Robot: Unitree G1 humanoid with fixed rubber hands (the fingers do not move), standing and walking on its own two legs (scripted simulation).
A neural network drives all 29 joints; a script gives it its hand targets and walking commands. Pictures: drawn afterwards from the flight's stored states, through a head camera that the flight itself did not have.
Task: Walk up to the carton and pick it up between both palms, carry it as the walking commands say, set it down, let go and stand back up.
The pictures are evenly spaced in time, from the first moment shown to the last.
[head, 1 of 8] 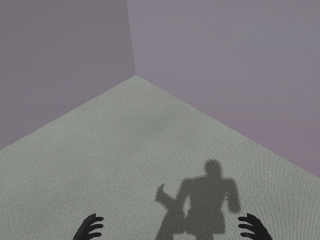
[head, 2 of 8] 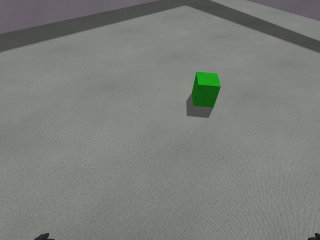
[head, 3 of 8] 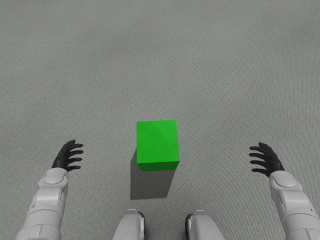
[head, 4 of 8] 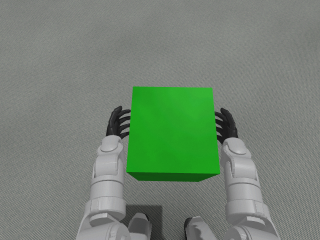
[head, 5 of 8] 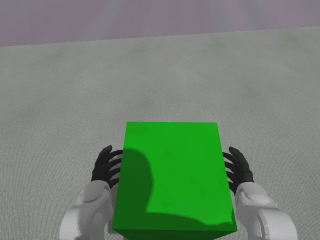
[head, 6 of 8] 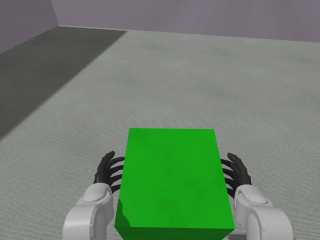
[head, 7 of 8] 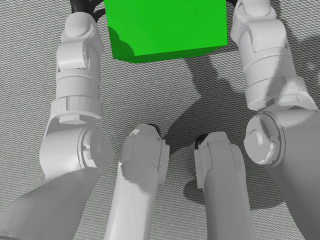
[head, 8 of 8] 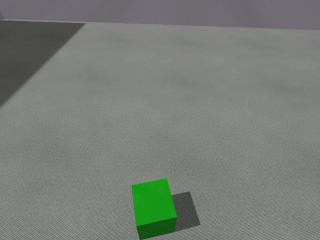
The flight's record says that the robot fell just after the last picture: no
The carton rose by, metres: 0.68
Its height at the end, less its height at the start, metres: +0.00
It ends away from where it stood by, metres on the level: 1.14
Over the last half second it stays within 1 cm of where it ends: yes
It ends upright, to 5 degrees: yes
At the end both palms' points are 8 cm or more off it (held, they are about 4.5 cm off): yes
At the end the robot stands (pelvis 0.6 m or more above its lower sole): yes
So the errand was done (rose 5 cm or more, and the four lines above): yes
